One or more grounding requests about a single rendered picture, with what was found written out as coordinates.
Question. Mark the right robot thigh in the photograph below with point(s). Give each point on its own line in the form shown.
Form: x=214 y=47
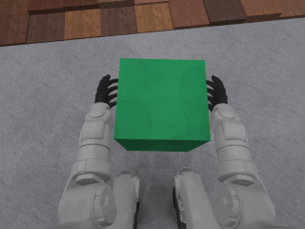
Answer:
x=197 y=208

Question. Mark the robot left forearm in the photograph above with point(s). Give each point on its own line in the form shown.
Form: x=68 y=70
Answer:
x=92 y=163

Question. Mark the left robot upper arm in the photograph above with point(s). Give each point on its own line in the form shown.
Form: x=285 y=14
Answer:
x=89 y=206

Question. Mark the carton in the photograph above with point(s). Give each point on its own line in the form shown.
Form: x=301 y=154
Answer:
x=161 y=105

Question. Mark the right robot upper arm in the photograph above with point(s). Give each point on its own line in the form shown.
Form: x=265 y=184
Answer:
x=242 y=207

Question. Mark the right robot hand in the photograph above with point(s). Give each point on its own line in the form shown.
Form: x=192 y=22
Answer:
x=218 y=92

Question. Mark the right robot shin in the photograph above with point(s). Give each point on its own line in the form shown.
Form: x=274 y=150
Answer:
x=180 y=204

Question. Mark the left robot hand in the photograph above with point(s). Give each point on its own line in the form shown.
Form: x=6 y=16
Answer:
x=102 y=92

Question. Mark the robot right forearm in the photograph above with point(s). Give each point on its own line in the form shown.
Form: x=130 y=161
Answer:
x=234 y=160

